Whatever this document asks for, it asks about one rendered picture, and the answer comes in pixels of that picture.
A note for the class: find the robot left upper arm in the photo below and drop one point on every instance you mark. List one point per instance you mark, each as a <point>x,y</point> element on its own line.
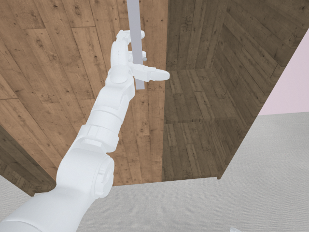
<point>83,176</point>

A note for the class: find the left robot forearm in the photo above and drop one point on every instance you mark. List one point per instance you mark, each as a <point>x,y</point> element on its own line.
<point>100,133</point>

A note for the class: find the left robot hand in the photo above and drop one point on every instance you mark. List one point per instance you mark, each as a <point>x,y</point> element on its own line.
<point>121,56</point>

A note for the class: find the wardrobe door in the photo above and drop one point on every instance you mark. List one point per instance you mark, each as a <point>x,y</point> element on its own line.
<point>19,160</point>
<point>54,60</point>

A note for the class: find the handle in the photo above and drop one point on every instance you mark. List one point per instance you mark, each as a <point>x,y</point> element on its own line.
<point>135,34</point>

